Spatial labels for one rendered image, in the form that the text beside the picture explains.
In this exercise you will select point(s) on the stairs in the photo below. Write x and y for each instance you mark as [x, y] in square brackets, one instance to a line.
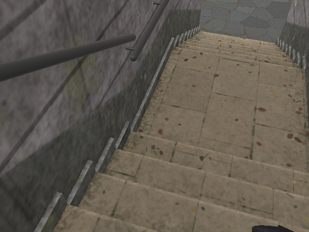
[239, 47]
[159, 185]

